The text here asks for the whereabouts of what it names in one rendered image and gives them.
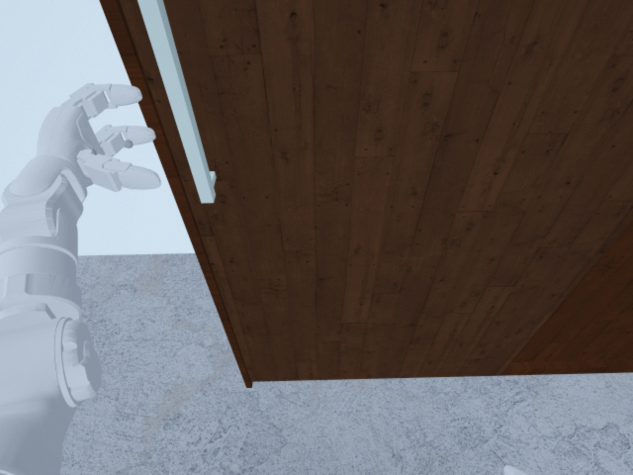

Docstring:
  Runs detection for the left robot hand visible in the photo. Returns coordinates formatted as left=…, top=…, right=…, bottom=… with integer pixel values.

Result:
left=36, top=83, right=161, bottom=192

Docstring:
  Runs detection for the handle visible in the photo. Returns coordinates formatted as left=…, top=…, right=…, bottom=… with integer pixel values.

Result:
left=137, top=0, right=217, bottom=203

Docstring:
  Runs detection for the robot left forearm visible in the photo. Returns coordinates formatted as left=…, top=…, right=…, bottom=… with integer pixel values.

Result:
left=0, top=155, right=87, bottom=330

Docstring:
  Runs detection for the wardrobe door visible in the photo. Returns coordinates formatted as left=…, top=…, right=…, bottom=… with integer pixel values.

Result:
left=511, top=219, right=633, bottom=362
left=120, top=0, right=633, bottom=382

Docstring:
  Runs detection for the left robot upper arm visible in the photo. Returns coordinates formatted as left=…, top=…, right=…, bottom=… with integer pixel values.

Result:
left=0, top=317, right=102, bottom=475

